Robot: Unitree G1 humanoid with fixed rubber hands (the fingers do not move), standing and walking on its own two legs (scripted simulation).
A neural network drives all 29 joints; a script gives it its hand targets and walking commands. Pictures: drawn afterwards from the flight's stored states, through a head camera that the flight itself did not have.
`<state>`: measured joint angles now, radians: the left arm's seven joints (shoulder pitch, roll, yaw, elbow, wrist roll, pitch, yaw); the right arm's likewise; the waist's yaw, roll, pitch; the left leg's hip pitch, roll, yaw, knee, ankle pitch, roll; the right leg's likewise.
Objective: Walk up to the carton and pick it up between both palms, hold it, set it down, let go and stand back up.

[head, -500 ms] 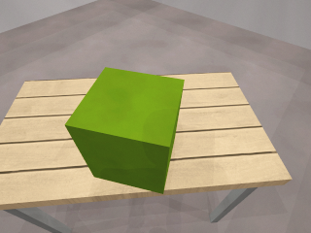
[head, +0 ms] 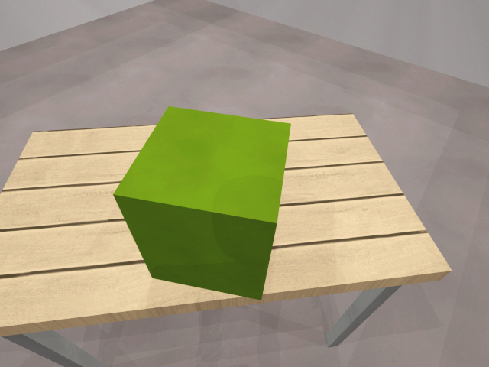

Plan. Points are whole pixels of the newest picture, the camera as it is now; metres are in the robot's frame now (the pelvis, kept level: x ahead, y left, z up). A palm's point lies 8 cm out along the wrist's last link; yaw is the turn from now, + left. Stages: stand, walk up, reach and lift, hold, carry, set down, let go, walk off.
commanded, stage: walk up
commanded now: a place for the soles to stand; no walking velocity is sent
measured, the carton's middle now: (216, 206) +0.38 +0.05 +0.05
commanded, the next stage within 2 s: reach and lift in 0.38 s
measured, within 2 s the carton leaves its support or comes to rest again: neither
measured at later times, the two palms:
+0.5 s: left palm out of the picture +0.10 +0.29 -0.13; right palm out of the picture +0.08 -0.29 -0.12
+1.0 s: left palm out of the picture +0.14 +0.28 -0.09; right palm out of the picture +0.11 -0.26 -0.08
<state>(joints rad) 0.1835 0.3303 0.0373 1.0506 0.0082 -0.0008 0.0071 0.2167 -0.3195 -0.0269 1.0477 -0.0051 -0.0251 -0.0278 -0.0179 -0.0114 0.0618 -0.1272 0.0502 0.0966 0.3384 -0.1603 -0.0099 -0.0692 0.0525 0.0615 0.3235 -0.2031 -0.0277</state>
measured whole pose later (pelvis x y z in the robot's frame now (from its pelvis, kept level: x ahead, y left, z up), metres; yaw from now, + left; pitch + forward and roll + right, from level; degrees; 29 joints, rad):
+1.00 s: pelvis -0.02 +0.01 -0.01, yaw -1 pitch -7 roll +0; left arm 0.19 0.31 0.08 0.36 0.01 0.51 -0.02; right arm 0.26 -0.22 -0.10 0.51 0.04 0.09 -0.02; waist -0.02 -0.06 0.15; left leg -0.15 0.04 0.11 0.50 -0.23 0.00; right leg -0.11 0.01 0.03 0.53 -0.30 -0.01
